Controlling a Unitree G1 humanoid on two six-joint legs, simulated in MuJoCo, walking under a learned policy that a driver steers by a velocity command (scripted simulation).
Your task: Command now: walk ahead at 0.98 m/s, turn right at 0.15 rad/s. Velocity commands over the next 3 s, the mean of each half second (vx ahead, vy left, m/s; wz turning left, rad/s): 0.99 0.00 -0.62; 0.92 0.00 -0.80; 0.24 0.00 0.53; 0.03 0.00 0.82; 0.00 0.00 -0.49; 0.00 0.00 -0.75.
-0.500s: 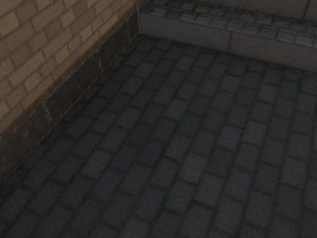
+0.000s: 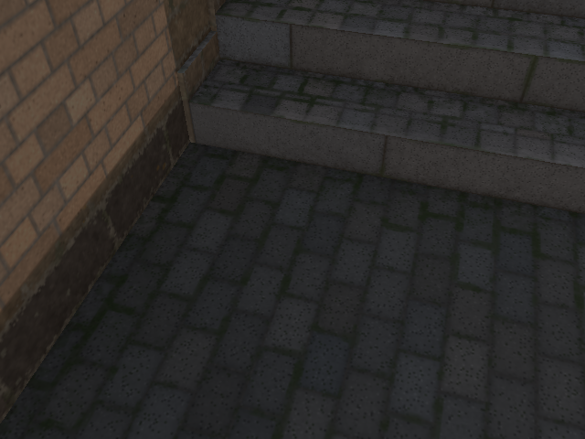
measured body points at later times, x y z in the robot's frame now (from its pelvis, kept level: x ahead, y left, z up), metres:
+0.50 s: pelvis +0.46 -0.08 +0.00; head +0.47 -0.09 +0.45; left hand +0.52 +0.18 -0.12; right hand +0.63 -0.36 -0.04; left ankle +0.70 +0.07 -0.66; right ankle +0.39 -0.11 -0.74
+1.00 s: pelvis +0.84 -0.20 -0.01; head +0.85 -0.23 +0.44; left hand +1.19 -0.23 -0.05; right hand +0.60 -0.36 -0.14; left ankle +0.83 -0.03 -0.74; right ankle +0.90 -0.44 -0.68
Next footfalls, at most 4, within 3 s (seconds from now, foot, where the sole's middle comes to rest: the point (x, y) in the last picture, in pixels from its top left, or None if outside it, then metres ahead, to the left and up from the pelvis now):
0.22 right None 0.43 -0.12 -0.78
0.66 left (306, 321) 0.87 -0.05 -0.78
1.10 right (458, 275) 0.99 -0.49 -0.78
1.54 left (367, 246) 1.11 -0.25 -0.78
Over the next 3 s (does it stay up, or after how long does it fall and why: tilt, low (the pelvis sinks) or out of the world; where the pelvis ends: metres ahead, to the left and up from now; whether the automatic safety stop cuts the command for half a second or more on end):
stays up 1.00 -0.39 -0.01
